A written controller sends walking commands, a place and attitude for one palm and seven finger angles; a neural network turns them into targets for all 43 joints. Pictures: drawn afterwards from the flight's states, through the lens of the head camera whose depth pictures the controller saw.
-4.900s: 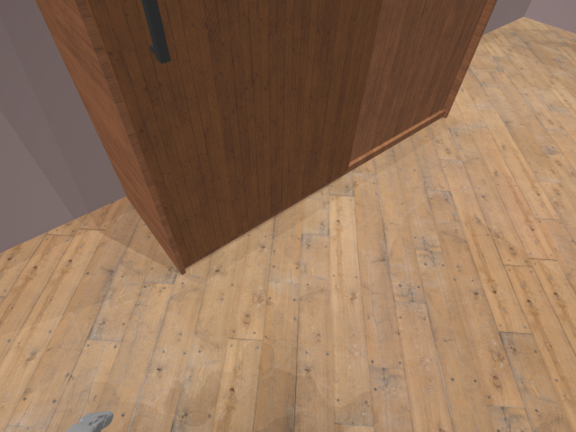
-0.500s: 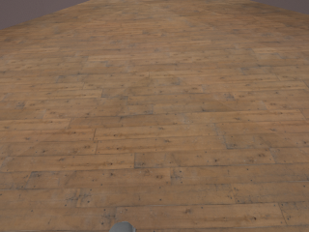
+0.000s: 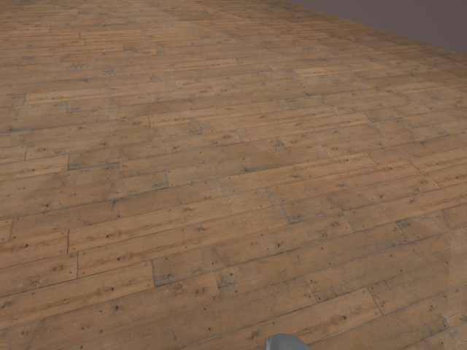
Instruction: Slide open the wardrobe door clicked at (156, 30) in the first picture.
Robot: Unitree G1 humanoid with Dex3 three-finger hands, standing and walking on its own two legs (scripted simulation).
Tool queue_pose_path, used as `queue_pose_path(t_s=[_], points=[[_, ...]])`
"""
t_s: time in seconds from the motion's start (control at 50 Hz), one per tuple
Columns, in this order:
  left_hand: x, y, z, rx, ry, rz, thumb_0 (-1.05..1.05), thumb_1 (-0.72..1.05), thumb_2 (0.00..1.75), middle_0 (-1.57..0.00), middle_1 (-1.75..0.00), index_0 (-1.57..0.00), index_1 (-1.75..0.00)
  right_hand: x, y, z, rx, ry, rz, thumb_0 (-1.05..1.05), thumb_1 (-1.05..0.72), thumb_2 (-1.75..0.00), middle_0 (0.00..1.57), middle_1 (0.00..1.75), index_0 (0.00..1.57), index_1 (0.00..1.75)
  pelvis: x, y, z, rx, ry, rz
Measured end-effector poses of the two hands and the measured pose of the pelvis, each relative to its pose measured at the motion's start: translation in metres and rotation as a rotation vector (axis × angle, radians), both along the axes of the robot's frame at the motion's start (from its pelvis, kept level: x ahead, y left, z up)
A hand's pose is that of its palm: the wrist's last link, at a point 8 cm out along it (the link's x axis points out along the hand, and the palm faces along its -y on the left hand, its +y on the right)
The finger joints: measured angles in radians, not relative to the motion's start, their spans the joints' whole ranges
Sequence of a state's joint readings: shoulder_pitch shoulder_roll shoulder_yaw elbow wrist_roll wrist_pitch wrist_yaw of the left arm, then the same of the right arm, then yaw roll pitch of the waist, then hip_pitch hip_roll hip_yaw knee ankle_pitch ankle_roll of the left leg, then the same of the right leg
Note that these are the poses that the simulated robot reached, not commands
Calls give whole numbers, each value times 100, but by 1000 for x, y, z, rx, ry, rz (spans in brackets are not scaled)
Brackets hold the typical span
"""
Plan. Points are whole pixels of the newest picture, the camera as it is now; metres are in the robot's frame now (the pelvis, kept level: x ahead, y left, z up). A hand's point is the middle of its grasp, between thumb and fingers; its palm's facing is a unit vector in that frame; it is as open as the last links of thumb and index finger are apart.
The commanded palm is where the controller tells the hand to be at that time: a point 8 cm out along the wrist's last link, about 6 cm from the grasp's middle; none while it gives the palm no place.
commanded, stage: walk to a spot facing it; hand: left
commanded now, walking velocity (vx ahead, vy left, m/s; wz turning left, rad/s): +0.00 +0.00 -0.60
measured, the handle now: out of the picture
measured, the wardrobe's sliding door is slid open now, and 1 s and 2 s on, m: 0.00 0.00 0.00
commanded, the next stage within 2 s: turn to face it in 0.26 s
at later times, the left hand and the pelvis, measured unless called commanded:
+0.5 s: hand (194, 289) +0.26 +0.10 -0.16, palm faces -0.27 -0.93 -0.23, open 7.4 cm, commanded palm none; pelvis +0.09 -0.04 -0.01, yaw -15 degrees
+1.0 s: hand (140, 334) +0.16 +0.19 -0.17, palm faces +0.02 -0.96 -0.28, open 7.4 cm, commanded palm none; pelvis +0.09 -0.03 -0.01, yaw -1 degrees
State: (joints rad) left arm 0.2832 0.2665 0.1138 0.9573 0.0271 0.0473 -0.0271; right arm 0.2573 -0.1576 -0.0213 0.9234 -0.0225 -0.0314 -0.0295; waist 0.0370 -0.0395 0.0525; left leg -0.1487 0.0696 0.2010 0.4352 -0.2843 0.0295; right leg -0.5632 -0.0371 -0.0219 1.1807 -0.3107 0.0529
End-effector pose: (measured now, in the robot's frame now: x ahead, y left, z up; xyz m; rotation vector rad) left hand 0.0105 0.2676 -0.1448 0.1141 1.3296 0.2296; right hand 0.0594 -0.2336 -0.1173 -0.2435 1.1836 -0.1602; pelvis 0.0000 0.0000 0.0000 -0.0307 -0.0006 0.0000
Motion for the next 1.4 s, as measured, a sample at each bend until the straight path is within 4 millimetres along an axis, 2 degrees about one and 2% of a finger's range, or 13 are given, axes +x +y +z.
queue_pose_path(t_s=[0.1,0.22,0.28,0.36,0.48,0.6,0.72,0.86,0.96,1.04,1.14,1.28,1.4], points=[[88,-7,5,16,-75,-126,1,92,90,-19,-30,-19,-29,-51,-7,-12,12,141,-148,0,-91,-90,21,30,20,30,21,-2,-3,11,5,-68],[192,-55,5,19,-164,-317,1,92,90,-19,-30,-19,-29,-92,-17,-32,55,258,-315,1,-91,-90,21,30,20,30,48,-18,-16,30,13,-161],[235,-84,3,26,-243,-395,1,91,90,-19,-30,-19,-29,-99,-27,-48,85,295,-370,1,-91,-90,21,30,20,30,62,-33,-28,32,15,-196],[256,-108,11,20,-283,-422,1,91,90,-20,-30,-20,-29,-74,-41,-48,82,257,-393,1,-91,-90,20,30,20,30,70,-41,-24,31,-8,-230],[252,-119,16,7,-234,-441,1,91,90,-20,-30,-20,-29,-4,-57,-34,59,62,-373,1,-91,-90,20,30,20,30,84,-42,-12,30,-12,-261],[241,-113,5,-46,-222,-379,1,91,90,-20,-30,-20,-29,36,-42,-28,64,7,-314,0,-91,-90,20,30,20,30,102,-33,-12,4,-22,-216],[216,-80,-20,-70,-172,-234,1,91,90,-20,-30,-20,-29,53,-19,-28,44,56,-224,0,-92,-90,20,30,20,30,112,-18,-21,4,-17,-146],[167,-40,-6,3,-30,-152,1,91,90,-20,-30,-20,-29,54,-15,-18,46,111,-166,0,-92,-90,21,30,20,30,105,-14,-6,7,28,-94],[148,-30,4,58,-7,-104,1,91,90,-20,-30,-20,-29,55,-29,-20,49,120,-135,0,-91,-90,21,30,20,30,99,-23,-4,10,40,-42],[148,-40,12,85,-62,-70,1,91,90,-20,-30,-20,-29,56,-49,-27,53,125,-96,0,-90,-90,21,30,20,30,90,-38,-7,17,37,16],[142,-70,22,116,-175,-25,1,91,90,-20,-30,-20,-29,66,-84,-44,68,111,-39,1,-90,-90,21,30,20,30,77,-66,-15,34,18,93],[98,-103,40,121,-185,64,1,91,90,-20,-30,-20,-29,105,-112,-29,70,50,72,1,-91,-90,20,30,20,30,69,-89,-1,88,-3,191],[56,-119,34,100,-150,163,1,91,90,-20,-30,-20,-30,130,-114,-25,49,65,186,1,-91,-90,20,30,20,30,62,-98,0,91,1,283]])
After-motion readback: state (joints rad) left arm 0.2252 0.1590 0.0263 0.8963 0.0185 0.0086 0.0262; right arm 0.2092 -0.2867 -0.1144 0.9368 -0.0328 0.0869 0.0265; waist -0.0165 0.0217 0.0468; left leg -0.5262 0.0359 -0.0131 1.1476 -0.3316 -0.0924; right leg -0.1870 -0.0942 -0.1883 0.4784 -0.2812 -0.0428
